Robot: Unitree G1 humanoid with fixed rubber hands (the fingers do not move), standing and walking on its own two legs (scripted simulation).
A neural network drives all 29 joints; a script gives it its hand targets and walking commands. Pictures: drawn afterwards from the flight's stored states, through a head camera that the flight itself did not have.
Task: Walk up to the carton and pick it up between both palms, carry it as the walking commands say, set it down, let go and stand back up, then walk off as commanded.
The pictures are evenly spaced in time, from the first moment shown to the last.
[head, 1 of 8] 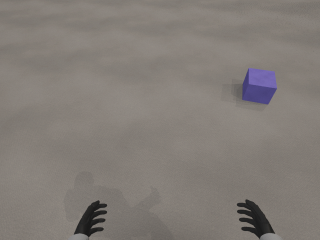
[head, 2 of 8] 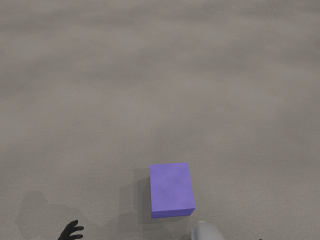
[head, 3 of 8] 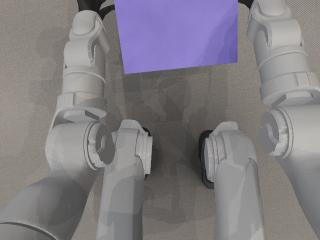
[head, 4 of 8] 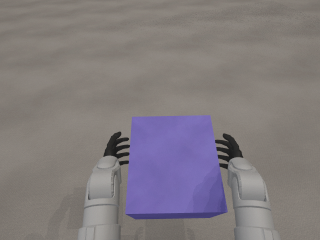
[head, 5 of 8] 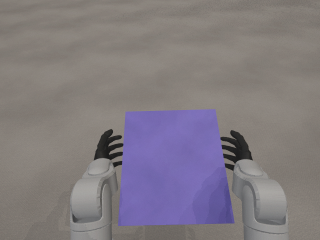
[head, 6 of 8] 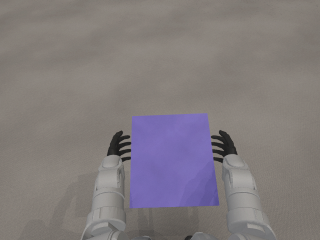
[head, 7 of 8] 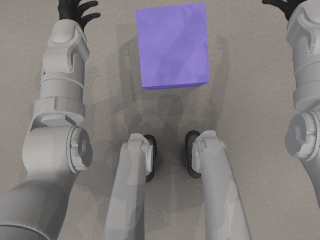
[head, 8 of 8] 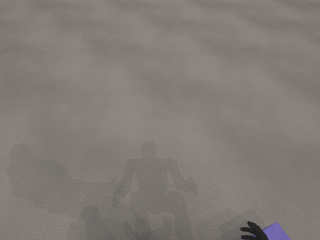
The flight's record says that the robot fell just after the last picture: no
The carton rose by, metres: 0.71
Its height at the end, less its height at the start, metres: +0.00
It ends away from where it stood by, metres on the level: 1.66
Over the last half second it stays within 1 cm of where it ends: yes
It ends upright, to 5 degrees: yes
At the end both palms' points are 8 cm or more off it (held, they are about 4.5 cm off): yes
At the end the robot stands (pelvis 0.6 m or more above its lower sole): yes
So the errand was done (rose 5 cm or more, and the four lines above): yes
